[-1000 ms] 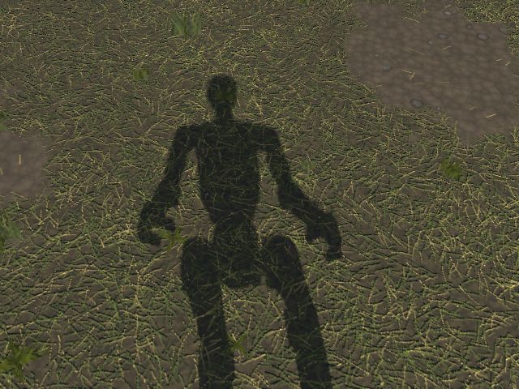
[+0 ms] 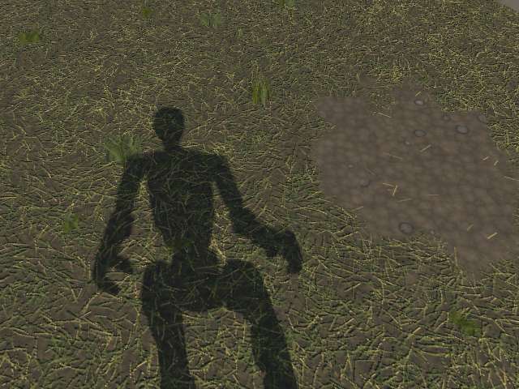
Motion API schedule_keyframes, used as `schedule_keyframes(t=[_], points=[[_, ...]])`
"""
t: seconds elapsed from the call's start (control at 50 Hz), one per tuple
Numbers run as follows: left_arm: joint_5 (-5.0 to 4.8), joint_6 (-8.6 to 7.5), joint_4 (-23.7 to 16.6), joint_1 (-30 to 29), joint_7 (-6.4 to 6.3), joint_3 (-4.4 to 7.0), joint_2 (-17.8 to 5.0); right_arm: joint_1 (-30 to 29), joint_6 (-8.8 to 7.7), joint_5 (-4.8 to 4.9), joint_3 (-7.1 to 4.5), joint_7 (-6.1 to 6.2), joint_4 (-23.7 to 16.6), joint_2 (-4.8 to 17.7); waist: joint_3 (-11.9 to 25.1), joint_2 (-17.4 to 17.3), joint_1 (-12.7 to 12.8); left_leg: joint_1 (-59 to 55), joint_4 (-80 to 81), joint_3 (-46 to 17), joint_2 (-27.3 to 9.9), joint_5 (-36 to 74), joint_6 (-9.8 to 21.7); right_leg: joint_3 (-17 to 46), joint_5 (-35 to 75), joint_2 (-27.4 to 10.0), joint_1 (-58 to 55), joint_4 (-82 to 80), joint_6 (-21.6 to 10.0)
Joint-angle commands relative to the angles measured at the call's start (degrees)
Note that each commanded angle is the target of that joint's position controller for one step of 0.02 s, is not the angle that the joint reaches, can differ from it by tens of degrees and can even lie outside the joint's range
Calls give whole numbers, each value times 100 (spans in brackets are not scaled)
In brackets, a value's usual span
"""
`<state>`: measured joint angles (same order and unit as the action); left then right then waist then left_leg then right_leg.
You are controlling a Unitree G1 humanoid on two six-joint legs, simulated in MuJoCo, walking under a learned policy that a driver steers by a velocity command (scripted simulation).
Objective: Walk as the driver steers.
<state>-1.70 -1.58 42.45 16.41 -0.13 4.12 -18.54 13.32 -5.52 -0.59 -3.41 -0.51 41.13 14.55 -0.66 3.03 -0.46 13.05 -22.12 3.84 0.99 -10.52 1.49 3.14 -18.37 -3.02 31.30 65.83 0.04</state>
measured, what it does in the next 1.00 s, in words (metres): walks ahead: right foot, then left foot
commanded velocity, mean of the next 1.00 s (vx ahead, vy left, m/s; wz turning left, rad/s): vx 0.47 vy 0.00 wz -0.15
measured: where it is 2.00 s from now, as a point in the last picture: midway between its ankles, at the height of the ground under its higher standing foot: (303, 319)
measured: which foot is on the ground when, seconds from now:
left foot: down 0.00-0.34, up 0.36-0.84, down 0.86-1.00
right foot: up 0.00-0.30, down 0.32-0.86, up 0.88-1.00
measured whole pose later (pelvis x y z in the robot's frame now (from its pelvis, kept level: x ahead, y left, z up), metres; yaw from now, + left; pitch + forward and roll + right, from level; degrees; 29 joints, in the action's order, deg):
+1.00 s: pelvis +0.54 -0.09 -0.01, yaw -5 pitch +2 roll +0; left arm 0.3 -3.7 42.2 13.2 -0.4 2.1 -17.4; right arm 9.6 -3.2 0.4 -3.2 -1.9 38.2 17.7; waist -3.7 0.4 0.1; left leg 24.4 -29.7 -0.4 5.0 -7.5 5.1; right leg 2.6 -27.6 0.6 23.5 71.2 1.6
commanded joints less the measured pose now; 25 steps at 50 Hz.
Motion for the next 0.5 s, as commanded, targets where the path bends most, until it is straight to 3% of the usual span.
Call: schedule_keyframes(t=[0.02, 0.14, 0.2, 0.24, 0.28, 0.3, 0.32, 0.34, 0.36, 0.38, 0.4, 0.42, 0.44, 0.46, 0.5], points=[[36, 30, -532, -86, 34, 34, -108, -116, -138, 15, -201, 17, -197, 700, -58, -815, 43, -574, 1335, -1156, -1628, 948, 1000, 272, 467, -413, 944, -274, 102], [49, -36, -811, -1013, 219, -55, 3, 62, -62, 52, -295, 85, 80, 1056, -219, -594, -241, -811, 1373, -49, -1522, 1385, 825, -73, 1933, -334, 713, -2079, 22], [32, -32, -1035, -1489, 305, -58, -36, 291, 15, 137, -345, 89, 229, 1218, -364, -586, -373, -1215, 1276, 190, -1660, 1405, 710, -276, 1796, -269, 683, -2616, -136], [41, -18, -1168, -1632, 350, -25, -120, 365, 87, 199, -383, 90, 303, 1323, -385, -626, -343, -1555, 994, 341, -1762, 1975, 609, -451, 1345, -153, 603, -2837, -305], [75, 19, -1186, -1325, 355, 86, -317, 334, 162, 248, -434, 119, 309, 1506, -61, -813, -68, -1717, 156, 581, -1735, 3875, 479, -801, 737, 228, -126, -2932, -546], [74, 40, -1038, -668, 335, 212, -509, 273, 211, 277, -437, 136, 299, 1538, 308, -780, 340, -1576, -797, 766, -1605, 4593, 368, -967, 768, 506, -1032, -3176, -719], [50, 78, -751, 351, 256, 414, -862, 327, 219, 247, -367, 162, 273, 1378, 832, -606, 818, -808, -2148, 907, -1369, 4274, 161, -853, 1061, 688, -2611, -3410, -946], [2, 122, -641, 894, 127, 565, -1467, 565, 173, -13, -174, 148, 67, 811, 1285, 609, 744, 1282, -4217, 931, -853, 670, -171, 1297, 1040, -617, -4471, -3520, -1528], [3, 16, -877, 689, 165, 516, -1672, 619, -22, -15, -22, 91, -208, 559, 2216, 1232, 437, 2844, -5654, -324, 139, -2446, -345, 4438, -112, -1652, -5460, -4588, -2512], [39, -69, -872, 674, 215, 369, -1145, -29, -166, 209, -152, 18, -296, 1102, 1891, 427, 780, 3473, -5852, -950, -199, -2048, -244, 4040, -335, -1561, -5263, -4921, -2191], [58, -127, -822, 499, 213, 297, -922, -278, -244, 294, -128, -7, -387, 1095, 1157, 305, 659, 3588, -5521, -842, -410, -1555, -124, 3222, -72, -1352, -4525, -4923, -1972], [60, -147, -853, 106, 201, 244, -776, -269, -265, 173, -115, 43, -314, 1020, 720, -188, 365, 3250, -4998, -844, -648, -1146, -128, 2611, 479, -1089, -3633, -4930, -1764], [108, -159, -898, -239, 176, 152, -502, -111, -216, 71, -150, 64, -197, 1062, 547, -130, 129, 2811, -4548, -828, -857, -851, -167, 2059, 1167, -941, -2998, -4993, -1638], [176, -169, -950, -422, 153, 96, -378, 74, -131, 66, -152, 37, -106, 1036, 488, 23, -25, 2444, -4404, -805, -952, -655, -203, 1779, 1586, -837, -2579, -5132, -1603], [195, -245, -828, -420, 129, 86, -403, 233, 4, 53, -118, 24, 21, 871, 460, 36, -89, 2200, -4162, -657, -955, -394, -340, 1317, 2391, -791, -2175, -5312, -1657]])
Velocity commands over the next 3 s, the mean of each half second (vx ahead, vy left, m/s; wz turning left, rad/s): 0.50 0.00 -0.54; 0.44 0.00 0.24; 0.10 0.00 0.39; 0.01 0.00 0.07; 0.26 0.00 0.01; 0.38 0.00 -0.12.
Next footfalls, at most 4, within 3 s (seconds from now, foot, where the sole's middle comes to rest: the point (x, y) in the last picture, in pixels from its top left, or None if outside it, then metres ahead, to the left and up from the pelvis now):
0.32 right None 0.31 -0.18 -0.78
0.86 left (273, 324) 0.67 -0.04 -0.78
1.36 right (344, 291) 0.77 -0.24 -0.78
1.66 left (255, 321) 0.68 0.01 -0.78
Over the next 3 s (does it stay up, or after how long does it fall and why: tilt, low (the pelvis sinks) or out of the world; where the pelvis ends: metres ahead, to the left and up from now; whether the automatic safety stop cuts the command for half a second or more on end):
stays up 1.04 -0.04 0.00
